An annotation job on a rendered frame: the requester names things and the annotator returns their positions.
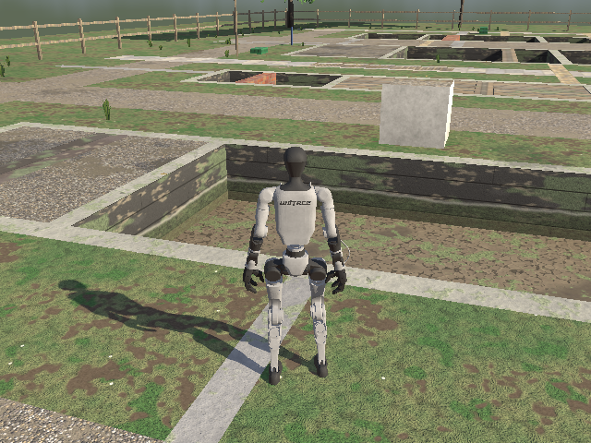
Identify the robot left hand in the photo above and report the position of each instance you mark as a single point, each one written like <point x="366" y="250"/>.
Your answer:
<point x="248" y="280"/>

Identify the right robot upper arm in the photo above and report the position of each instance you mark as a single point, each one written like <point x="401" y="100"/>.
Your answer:
<point x="324" y="195"/>

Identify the humanoid robot torso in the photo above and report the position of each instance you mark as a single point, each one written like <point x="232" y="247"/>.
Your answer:
<point x="295" y="215"/>

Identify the left robot upper arm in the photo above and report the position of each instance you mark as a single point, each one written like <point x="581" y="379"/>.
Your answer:
<point x="266" y="195"/>

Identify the right robot shin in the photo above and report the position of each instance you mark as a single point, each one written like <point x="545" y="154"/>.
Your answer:
<point x="320" y="334"/>

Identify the robot right hand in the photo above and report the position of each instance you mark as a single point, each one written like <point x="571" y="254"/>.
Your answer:
<point x="340" y="281"/>

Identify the right robot forearm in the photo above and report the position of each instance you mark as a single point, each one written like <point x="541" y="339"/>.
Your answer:
<point x="336" y="251"/>

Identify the left robot forearm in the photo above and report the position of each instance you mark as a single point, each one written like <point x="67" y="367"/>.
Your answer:
<point x="255" y="244"/>

